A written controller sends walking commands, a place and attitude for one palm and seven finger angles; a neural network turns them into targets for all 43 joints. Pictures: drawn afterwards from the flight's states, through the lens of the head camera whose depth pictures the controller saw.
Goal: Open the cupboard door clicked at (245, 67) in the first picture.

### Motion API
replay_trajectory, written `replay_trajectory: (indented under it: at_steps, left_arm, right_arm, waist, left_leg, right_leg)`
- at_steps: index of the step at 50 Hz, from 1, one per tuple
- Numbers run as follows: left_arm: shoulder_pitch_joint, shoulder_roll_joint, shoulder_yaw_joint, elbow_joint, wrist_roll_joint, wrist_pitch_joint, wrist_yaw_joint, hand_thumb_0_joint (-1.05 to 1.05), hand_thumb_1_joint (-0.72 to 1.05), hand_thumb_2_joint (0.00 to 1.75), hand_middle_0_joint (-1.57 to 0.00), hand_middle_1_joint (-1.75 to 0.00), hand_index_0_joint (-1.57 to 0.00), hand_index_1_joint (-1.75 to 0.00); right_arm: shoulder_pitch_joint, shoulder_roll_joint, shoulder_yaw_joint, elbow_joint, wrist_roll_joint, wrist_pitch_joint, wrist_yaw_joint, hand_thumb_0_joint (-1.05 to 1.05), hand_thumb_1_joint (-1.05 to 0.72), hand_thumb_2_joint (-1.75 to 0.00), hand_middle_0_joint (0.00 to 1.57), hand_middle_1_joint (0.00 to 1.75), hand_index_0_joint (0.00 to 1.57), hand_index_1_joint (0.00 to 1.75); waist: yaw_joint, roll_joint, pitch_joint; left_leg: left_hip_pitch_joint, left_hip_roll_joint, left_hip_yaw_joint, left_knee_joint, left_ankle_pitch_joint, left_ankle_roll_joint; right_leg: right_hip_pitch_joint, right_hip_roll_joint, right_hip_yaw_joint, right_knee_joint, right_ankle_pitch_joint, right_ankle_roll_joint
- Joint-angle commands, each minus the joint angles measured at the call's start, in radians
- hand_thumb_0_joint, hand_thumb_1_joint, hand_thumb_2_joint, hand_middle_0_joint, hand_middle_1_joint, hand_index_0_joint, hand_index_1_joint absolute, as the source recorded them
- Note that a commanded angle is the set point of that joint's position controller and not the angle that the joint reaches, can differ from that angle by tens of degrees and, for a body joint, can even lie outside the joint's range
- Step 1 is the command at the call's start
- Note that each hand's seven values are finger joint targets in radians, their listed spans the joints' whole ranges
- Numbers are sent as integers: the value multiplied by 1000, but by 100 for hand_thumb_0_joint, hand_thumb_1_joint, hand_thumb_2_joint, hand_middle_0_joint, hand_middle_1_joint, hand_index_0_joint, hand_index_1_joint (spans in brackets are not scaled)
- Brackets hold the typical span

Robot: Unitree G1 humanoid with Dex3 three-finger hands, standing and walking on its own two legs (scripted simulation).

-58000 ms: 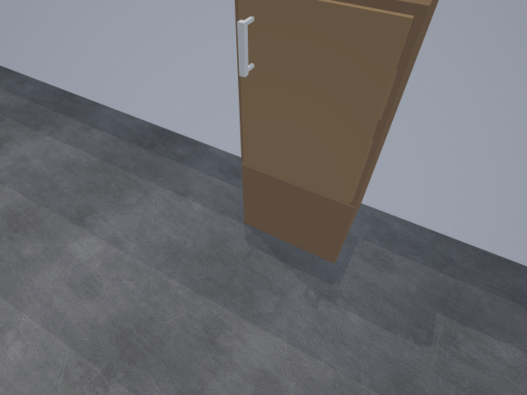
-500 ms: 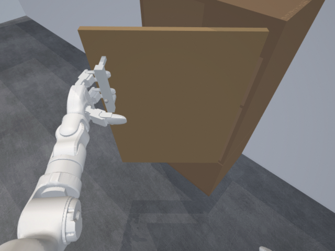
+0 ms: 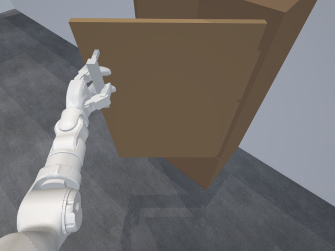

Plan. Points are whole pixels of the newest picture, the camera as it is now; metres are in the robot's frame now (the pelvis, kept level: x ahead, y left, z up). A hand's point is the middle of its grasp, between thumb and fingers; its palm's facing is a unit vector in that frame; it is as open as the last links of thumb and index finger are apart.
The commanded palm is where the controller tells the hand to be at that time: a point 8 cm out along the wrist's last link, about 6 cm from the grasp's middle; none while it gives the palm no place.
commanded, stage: close the thumb around the handle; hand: left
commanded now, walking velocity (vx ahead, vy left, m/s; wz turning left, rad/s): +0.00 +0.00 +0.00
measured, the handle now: (101, 80) +0.51 +0.15 +0.13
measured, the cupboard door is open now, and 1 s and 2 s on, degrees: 40 71 73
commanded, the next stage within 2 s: pull the door open along its arc in 0.06 s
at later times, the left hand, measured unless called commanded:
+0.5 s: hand (108, 113) +0.40 +0.12 +0.13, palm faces -0.01 -1.00 +0.01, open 5.6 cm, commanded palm +0.34 +0.18 +0.13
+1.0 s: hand (135, 165) +0.26 +0.06 +0.13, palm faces +0.35 -0.94 +0.05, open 6.0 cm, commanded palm +0.20 +0.11 +0.13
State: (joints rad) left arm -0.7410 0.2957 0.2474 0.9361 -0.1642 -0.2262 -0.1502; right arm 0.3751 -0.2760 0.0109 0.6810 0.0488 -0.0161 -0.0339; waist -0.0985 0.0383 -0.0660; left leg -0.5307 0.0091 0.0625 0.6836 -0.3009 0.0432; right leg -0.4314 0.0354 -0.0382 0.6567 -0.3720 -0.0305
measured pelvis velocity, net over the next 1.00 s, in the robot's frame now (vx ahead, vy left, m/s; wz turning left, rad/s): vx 0.01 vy -0.04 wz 0.03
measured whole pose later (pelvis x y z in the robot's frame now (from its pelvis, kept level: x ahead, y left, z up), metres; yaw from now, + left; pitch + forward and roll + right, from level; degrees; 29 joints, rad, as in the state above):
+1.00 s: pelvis +0.01 -0.04 +0.01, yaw +2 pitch -2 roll +1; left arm 0.23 -0.07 -0.19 -0.27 -0.04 0.18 0.44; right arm 0.11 -0.18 0.06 0.54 -0.02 0.12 0.01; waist 0.01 0.06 -0.06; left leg -0.26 0.02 0.02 0.58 -0.28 -0.01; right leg -0.16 0.06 -0.07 0.57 -0.37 -0.08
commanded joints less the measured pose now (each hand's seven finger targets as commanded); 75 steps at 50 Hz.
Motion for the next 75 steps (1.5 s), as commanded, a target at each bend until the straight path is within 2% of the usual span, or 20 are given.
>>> replay_trajectory:
  at_steps: [1,4,5,8,10,12,17,21,25,27,28,29,32,37,43,52,60,65,68,75]
  left_arm:
    - [-401,251,78,-276,-17,-66,40,0,90,90,-40,-135,-40,-135]
    - [-404,223,56,-306,-3,-63,54,0,90,90,-40,-135,-40,-135]
    - [-364,254,82,-303,-3,-62,60,0,90,90,-40,-135,-40,-135]
    - [-353,237,69,-353,-3,-59,55,0,90,90,-40,-135,-40,-135]
    - [-451,144,-15,-380,-9,-59,54,0,90,90,-40,-135,-40,-135]
    - [-364,169,16,-391,-10,-55,57,0,90,90,-40,-135,-40,-135]
    - [-183,133,3,-501,-29,-45,42,0,90,90,-40,-135,-40,-135]
    - [25,90,-14,-636,-54,-20,30,0,90,90,-40,-135,-40,-135]
    - [260,45,-61,-871,-61,19,28,0,90,90,-40,-135,-40,-135]
    - [373,51,-52,-963,-66,50,33,0,90,90,-40,-135,-40,-135]
    - [370,27,89,-1058,-125,78,176,0,90,90,-40,-135,-40,-135]
    - [445,-56,-11,-1084,-90,110,238,0,90,90,-40,-135,-40,-135]
    - [620,-67,-17,-1202,-52,179,341,0,90,90,-40,-135,-40,-135]
    - [755,-149,-151,-1413,83,281,498,0,90,90,-40,-135,-40,-135]
    - [822,-258,-246,-1434,114,331,613,0,90,90,-40,-135,-40,-135]
    - [931,-365,-441,-1512,192,312,648,0,90,90,-40,-135,-40,-135]
    - [1075,-455,-578,-1623,164,289,618,0,90,90,-40,-135,-40,-135]
    - [833,-375,-496,-1544,172,263,664,0,90,90,-40,-135,-40,-135]
    - [853,-411,-509,-1491,173,257,669,0,69,81,-38,-133,-38,-133]
    - [934,-421,-543,-1531,184,257,623,0,20,60,-35,-127,-35,-127]
  right_arm:
    - [19,-144,-54,-122,2,-30,-2,0,-90,-90,20,30,20,30]
    - [16,-136,-57,-127,-1,-27,2,0,-90,-90,20,30,20,30]
    - [22,-142,-58,-130,-2,-23,0,0,-90,-90,20,30,20,30]
    - [6,-134,-56,-140,0,-20,1,0,-90,-90,20,30,20,30]
    - [3,-123,-56,-136,0,-24,2,0,-90,-90,20,30,20,30]
    - [-6,-127,-59,-138,0,-27,5,0,-90,-90,20,30,20,30]
    - [-39,-120,-59,-172,3,-32,13,0,-90,-90,20,30,20,30]
    - [-92,-110,-56,-211,9,-38,18,0,-90,-90,20,30,20,30]
    - [-157,-92,-50,-261,15,-45,21,0,-90,-90,20,30,20,30]
    - [-191,-85,-43,-274,16,-44,21,0,-90,-90,20,30,20,30]
    - [-239,-43,-37,-281,14,-51,22,0,-90,-90,20,30,20,30]
    - [-258,-43,-28,-276,6,-51,29,0,-90,-90,20,30,20,30]
    - [-285,-45,-26,-285,-4,-30,37,0,-90,-90,20,30,20,30]
    - [-329,-14,-12,-303,-34,35,40,0,-90,-90,20,30,20,30]
    - [-390,5,3,-300,-58,87,33,0,-90,-90,20,30,20,30]
    - [-421,16,-2,-308,-66,104,51,0,-90,-90,20,30,20,30]
    - [-431,16,-4,-329,-58,69,65,0,-90,-90,20,30,20,30]
    - [-442,6,-2,-290,-64,50,47,0,-90,-90,20,30,20,30]
    - [-448,10,-3,-288,-69,43,41,0,-90,-90,20,30,20,30]
    - [-402,10,-11,-294,-64,57,52,0,-90,-90,20,30,20,30]
  waist:
    - [35,-14,-356]
    - [28,-40,-329]
    - [37,-69,-327]
    - [42,-28,-354]
    - [6,-6,-337]
    - [33,9,-358]
    - [71,-22,-397]
    - [101,-81,-354]
    - [135,-29,-339]
    - [139,-65,-290]
    - [219,-79,-301]
    - [186,-64,-249]
    - [175,-117,-184]
    - [159,-22,-150]
    - [148,-107,-90]
    - [142,-93,-76]
    - [141,-111,-53]
    - [118,-125,6]
    - [135,-139,-22]
    - [144,-119,-108]
  left_leg:
    - [340,-4,-84,-45,316,0]
    - [328,-5,-75,-46,307,3]
    - [311,-6,-72,-47,308,7]
    - [337,-7,-66,-47,340,3]
    - [366,-8,-67,-37,330,5]
    - [375,-8,-67,-38,350,2]
    - [373,-16,-53,-44,405,7]
    - [347,-21,-37,-65,395,13]
    - [383,-23,-26,-83,431,13]
    - [368,-21,-23,-101,410,12]
    - [340,-24,-22,-104,392,-3]
    - [349,-20,-17,-121,367,-10]
    - [343,-13,-22,-139,330,-13]
    - [369,-12,-24,-135,332,-12]
    - [355,-17,-47,-113,262,-16]
    - [359,-22,-65,-84,241,-14]
    - [364,-24,-80,-60,200,-10]
    - [348,-38,-93,-48,147,-7]
    - [350,-40,-98,-53,149,-8]
    - [391,-28,-88,-75,270,-6]
  right_leg:
    - [12,21,13,-81,380,11]
    - [17,21,16,-86,393,16]
    - [40,19,18,-89,400,16]
    - [60,17,23,-83,446,14]
    - [19,18,19,-92,426,17]
    - [36,19,23,-88,448,13]
    - [121,12,26,-80,555,16]
    - [180,3,26,-91,617,26]
    - [232,-12,28,-98,659,30]
    - [241,-19,31,-108,692,41]
    - [265,-16,15,-122,633,34]
    - [252,-19,17,-129,610,36]
    - [244,-20,14,-151,545,35]
    - [244,-32,27,-156,525,23]
    - [241,-49,55,-205,484,31]
    - [220,-69,92,-213,457,28]
    - [194,-85,111,-245,389,34]
    - [133,-87,137,-280,249,33]
    - [154,-96,142,-282,239,34]
    - [244,-90,89,-197,559,39]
